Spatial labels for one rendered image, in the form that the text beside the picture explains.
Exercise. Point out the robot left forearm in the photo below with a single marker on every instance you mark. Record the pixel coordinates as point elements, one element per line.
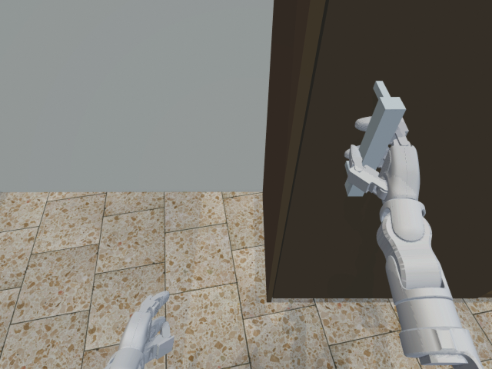
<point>127,358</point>

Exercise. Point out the robot right forearm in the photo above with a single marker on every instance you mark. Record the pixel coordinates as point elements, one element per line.
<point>431,328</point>

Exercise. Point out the right robot hand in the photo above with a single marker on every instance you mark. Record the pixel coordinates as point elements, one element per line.
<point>399,166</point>

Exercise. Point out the handle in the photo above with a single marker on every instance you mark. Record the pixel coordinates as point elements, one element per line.
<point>382,126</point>

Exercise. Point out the left robot hand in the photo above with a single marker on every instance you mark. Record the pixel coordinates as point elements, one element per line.
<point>141,329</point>

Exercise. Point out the wardrobe door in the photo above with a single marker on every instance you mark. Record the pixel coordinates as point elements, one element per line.
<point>436,55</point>

